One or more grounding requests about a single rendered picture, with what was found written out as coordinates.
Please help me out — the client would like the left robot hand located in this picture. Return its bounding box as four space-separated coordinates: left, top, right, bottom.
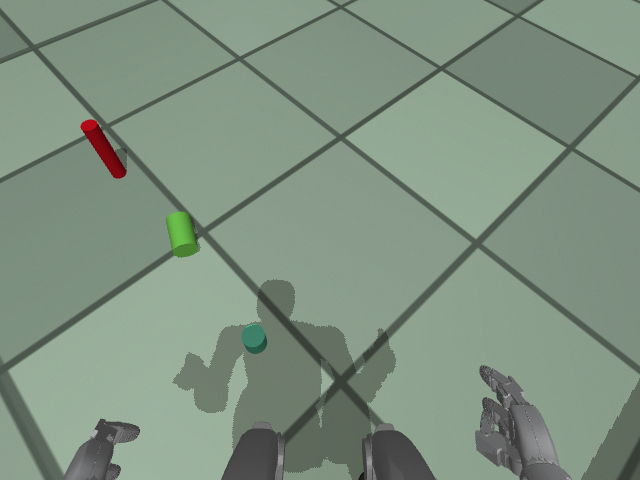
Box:
62 419 140 480

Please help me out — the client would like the right robot hand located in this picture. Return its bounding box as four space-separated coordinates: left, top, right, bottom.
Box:
475 365 560 478

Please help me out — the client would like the right robot arm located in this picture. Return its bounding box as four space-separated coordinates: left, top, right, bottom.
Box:
520 463 572 480

